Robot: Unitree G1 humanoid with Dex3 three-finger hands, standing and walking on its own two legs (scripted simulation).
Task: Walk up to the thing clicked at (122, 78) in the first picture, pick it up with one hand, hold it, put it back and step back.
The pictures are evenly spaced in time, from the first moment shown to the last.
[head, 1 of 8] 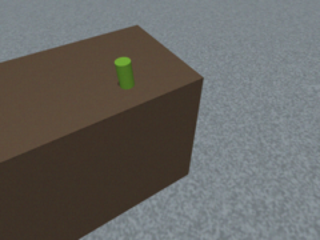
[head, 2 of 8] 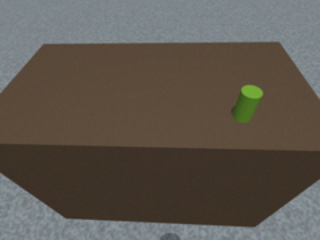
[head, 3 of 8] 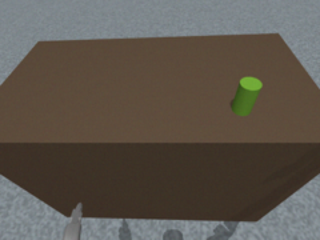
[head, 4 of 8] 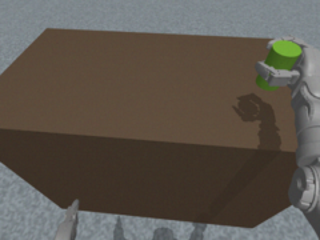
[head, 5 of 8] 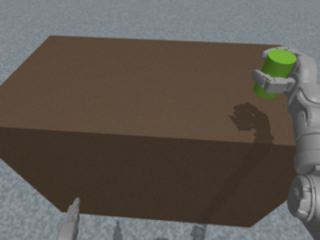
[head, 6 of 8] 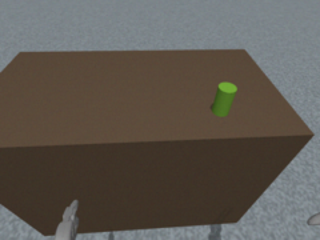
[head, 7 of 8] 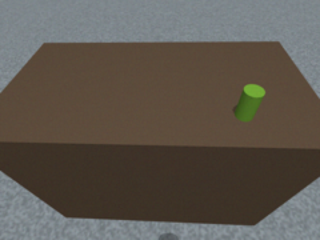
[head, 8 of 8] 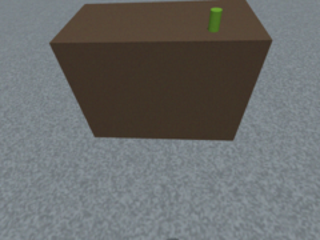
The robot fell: no
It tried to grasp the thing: yes
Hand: right
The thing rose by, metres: 0.24
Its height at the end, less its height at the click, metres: +0.00
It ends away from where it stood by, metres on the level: 0.00
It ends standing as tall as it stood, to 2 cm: yes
